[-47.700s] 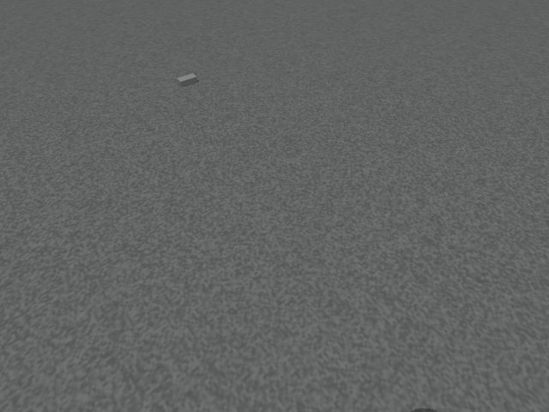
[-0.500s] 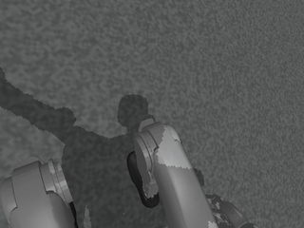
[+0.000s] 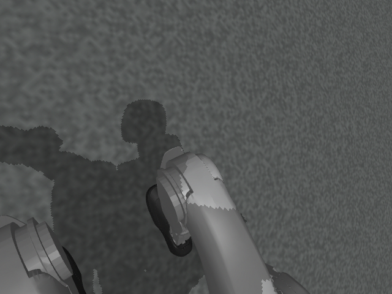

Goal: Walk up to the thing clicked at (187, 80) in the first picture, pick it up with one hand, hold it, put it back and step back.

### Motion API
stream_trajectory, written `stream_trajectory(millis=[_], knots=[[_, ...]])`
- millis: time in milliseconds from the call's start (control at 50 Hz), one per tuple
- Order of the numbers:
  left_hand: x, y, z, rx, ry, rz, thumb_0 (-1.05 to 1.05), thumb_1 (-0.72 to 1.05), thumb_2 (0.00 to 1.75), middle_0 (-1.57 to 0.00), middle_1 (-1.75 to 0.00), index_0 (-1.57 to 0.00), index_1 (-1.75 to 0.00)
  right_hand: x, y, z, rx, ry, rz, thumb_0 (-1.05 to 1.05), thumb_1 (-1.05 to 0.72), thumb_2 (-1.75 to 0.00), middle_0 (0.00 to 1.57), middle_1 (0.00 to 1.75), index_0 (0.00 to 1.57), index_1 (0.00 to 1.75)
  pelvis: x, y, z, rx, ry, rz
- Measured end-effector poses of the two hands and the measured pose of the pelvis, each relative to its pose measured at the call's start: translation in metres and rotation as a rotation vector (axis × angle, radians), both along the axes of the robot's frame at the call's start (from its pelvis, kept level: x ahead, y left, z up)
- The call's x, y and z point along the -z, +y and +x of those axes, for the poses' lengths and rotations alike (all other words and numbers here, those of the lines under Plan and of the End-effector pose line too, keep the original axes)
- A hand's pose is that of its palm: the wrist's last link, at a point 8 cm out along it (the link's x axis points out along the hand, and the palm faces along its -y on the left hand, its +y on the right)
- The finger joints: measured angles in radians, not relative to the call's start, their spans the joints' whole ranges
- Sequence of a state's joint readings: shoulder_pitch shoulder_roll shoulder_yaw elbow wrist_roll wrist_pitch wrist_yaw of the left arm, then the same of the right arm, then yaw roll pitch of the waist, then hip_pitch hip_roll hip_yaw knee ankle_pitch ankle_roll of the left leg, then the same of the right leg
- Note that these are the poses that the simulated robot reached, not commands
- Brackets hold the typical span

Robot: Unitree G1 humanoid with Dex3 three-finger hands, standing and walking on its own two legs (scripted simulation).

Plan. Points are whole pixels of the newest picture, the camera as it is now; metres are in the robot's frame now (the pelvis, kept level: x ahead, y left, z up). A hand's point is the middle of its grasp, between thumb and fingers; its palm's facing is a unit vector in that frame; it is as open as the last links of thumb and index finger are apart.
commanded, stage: rest palm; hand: left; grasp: from above
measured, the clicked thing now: out of the picture +0.50 +0.36 -0.29
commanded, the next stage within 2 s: close in 1.14 s
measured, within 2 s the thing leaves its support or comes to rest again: neither
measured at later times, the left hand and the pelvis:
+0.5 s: hand out of the picture +0.48 +0.35 -0.25, palm faces -0.38 -0.26 -0.89, open 13.4 cm; pelvis -0.01 +0.00 +0.00, yaw -1 degrees
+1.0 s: hand out of the picture +0.49 +0.35 -0.25, palm faces -0.35 -0.26 -0.90, open 13.0 cm; pelvis +0.00 +0.01 +0.01, yaw -2 degrees
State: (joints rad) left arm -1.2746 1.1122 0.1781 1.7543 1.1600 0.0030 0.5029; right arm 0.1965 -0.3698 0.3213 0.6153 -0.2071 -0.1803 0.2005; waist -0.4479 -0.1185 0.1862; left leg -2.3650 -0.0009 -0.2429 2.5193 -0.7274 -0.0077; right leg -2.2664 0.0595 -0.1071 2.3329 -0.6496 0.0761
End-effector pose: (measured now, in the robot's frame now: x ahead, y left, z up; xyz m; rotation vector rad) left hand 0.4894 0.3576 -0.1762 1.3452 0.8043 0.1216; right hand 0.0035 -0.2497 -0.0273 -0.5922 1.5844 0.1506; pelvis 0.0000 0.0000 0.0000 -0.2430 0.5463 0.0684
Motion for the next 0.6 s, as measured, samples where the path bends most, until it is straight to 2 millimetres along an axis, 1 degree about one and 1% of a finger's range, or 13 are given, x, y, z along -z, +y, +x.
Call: stream_trajectory(millis=[120, 340, 480, 600], knots=[[0.003, 0.001, 0.001, 0.019, 0.006, 0.001, 0.00, -0.46, 0.92, -0.17, -0.89, -0.15, -0.91, -0.004, 0.003, 0.002, -0.012, 0.009, 0.004, 0.00, -0.89, -0.90, 0.20, 0.30, 0.20, 0.30, -0.002, 0.002, 0.001, 0.003, 0.000, -0.010], [0.006, -0.003, -0.007, 0.025, 0.009, -0.006, 0.00, -0.42, 0.87, -0.19, -0.87, -0.18, -0.89, -0.006, 0.007, 0.010, -0.046, -0.026, 0.022, 0.00, -0.89, -0.90, 0.20, 0.30, 0.20, 0.30, -0.004, 0.002, -0.001, 0.004, -0.011, -0.021], [0.012, -0.006, -0.008, 0.026, 0.009, -0.004, 0.00, -0.38, 0.84, -0.21, -0.87, -0.21, -0.88, -0.004, 0.009, 0.006, -0.056, -0.026, 0.033, 0.00, -0.89, -0.90, 0.20, 0.30, 0.20, 0.30, -0.003, 0.004, -0.005, 0.008, -0.025, -0.024], [0.018, -0.009, -0.007, 0.026, 0.001, -0.008, 0.00, -0.36, 0.82, -0.23, -0.87, -0.23, -0.87, -0.007, 0.013, 0.000, -0.052, -0.008, 0.037, 0.00, -0.90, -0.90, 0.20, 0.30, 0.20, 0.30, -0.004, 0.005, -0.006, 0.011, -0.028, -0.028]])
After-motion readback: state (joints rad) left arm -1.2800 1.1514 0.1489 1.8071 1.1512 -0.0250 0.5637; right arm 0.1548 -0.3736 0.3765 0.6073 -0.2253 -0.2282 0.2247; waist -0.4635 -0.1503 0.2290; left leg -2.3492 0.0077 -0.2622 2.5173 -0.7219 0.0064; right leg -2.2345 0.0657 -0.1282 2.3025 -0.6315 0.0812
